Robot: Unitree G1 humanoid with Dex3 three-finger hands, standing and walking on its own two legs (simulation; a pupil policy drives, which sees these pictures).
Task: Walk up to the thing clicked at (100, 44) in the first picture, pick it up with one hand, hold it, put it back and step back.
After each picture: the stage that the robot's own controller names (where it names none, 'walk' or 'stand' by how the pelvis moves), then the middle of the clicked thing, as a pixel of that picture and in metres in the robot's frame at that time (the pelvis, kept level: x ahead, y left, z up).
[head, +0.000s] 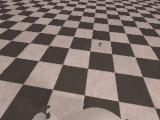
stand; (100, 45) +1.66 -0.26 -0.72
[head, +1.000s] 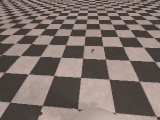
walk; (92, 51) +1.53 +0.05 -0.70
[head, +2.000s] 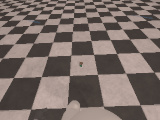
walk; (81, 64) +0.97 +0.20 -0.72
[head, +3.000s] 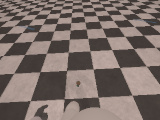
walk; (78, 84) +0.58 +0.18 -0.72
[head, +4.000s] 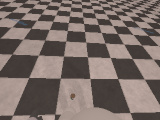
stand; (72, 97) +0.37 +0.14 -0.70
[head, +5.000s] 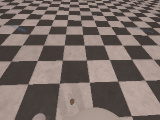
stand; (72, 102) +0.33 +0.16 -0.72
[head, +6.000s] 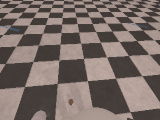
stand; (71, 102) +0.30 +0.18 -0.72
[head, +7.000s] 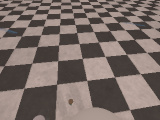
stand; (71, 102) +0.31 +0.19 -0.72
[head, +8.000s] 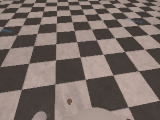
stand; (69, 102) +0.28 +0.20 -0.72
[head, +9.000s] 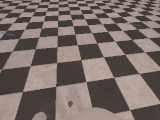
stand; (70, 104) +0.29 +0.19 -0.73
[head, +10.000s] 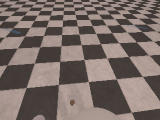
stand; (72, 103) +0.31 +0.17 -0.73
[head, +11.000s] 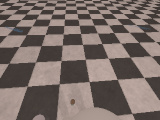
stand; (72, 102) +0.31 +0.16 -0.73
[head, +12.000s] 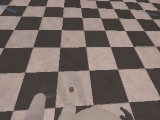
go down; (71, 90) +0.35 +0.15 -0.69
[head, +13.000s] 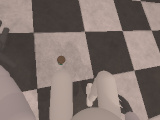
go down; (61, 61) +0.42 +0.19 -0.29
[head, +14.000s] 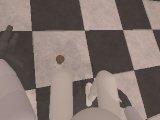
close in; (60, 60) +0.41 +0.19 -0.29
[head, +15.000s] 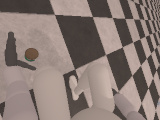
close; (31, 55) +0.41 +0.23 -0.23
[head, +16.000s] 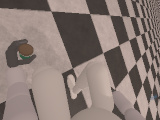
close; (26, 53) +0.41 +0.24 -0.22
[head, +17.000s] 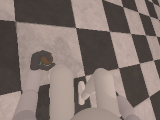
lift; (46, 61) +0.34 +0.25 -0.16
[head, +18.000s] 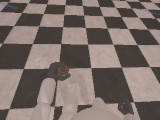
lift; (63, 74) +0.31 +0.17 +0.01
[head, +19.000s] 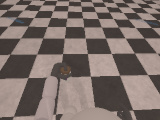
hold; (66, 74) +0.32 +0.16 +0.00
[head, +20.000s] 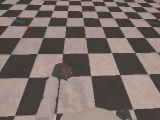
hold; (67, 75) +0.32 +0.16 -0.01
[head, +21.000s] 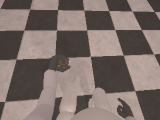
crouch; (64, 66) +0.38 +0.17 -0.06
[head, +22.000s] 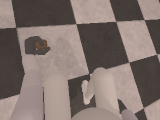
lower; (42, 49) +0.45 +0.25 -0.15
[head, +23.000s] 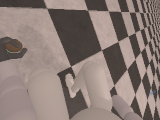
lower; (15, 50) +0.43 +0.28 -0.23
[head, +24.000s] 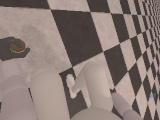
lower; (18, 50) +0.42 +0.27 -0.24
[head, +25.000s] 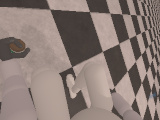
lower; (18, 50) +0.42 +0.27 -0.24
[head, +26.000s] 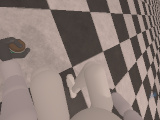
lower; (18, 50) +0.42 +0.27 -0.24
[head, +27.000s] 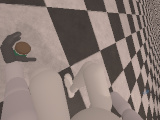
open; (21, 51) +0.41 +0.25 -0.24
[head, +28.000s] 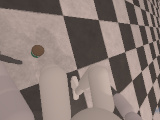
stand; (37, 52) +0.41 +0.23 -0.25
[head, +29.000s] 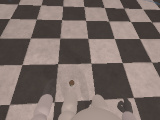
stand; (71, 83) +0.37 +0.15 -0.58
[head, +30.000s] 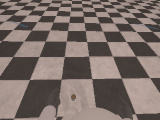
stand; (73, 97) +0.36 +0.15 -0.67
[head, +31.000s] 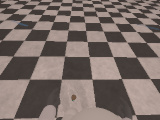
stand; (73, 98) +0.35 +0.14 -0.67
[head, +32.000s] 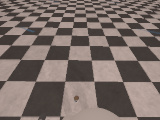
stand; (76, 99) +0.39 +0.14 -0.72
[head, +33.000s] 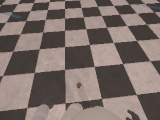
walk; (79, 85) +0.41 +0.10 -0.70
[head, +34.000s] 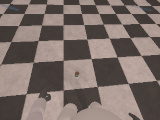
walk; (77, 74) +0.58 +0.12 -0.69
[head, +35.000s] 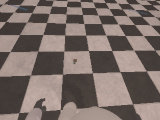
walk; (75, 62) +0.87 +0.22 -0.70
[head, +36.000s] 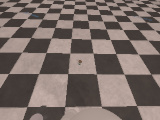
stand; (80, 63) +0.96 +0.17 -0.71
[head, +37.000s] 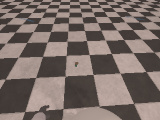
stand; (76, 65) +0.96 +0.22 -0.73
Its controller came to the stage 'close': yes
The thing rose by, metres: 0.71
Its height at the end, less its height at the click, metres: +0.00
